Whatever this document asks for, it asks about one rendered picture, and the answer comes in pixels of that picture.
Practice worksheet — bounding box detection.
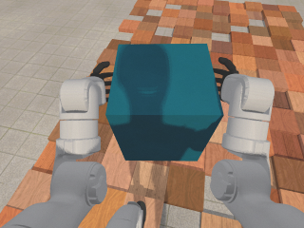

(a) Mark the left robot forearm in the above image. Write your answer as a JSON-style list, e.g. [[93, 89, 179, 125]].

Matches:
[[49, 76, 106, 195]]

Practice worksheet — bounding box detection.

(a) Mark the robot left thigh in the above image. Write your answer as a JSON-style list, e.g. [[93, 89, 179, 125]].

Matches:
[[105, 204, 143, 228]]

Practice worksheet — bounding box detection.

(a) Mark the carton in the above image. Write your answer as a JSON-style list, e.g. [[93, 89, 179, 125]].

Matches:
[[105, 44, 224, 162]]

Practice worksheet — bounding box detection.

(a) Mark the robot left hand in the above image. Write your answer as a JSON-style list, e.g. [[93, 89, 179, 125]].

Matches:
[[90, 61, 113, 102]]

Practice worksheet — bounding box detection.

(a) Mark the right robot upper arm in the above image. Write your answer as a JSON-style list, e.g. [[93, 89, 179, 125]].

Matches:
[[210, 159, 304, 228]]

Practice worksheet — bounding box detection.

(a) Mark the right robot forearm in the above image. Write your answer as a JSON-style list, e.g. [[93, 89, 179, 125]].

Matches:
[[220, 73, 275, 190]]

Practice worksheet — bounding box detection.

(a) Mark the left robot shin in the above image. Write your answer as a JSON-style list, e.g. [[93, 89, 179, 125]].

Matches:
[[127, 201, 141, 208]]

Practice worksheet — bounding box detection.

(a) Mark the robot right hand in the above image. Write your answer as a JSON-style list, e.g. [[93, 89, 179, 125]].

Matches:
[[213, 57, 239, 101]]

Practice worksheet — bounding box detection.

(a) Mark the left robot upper arm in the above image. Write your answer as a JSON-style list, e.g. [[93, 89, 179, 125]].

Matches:
[[0, 161, 107, 228]]

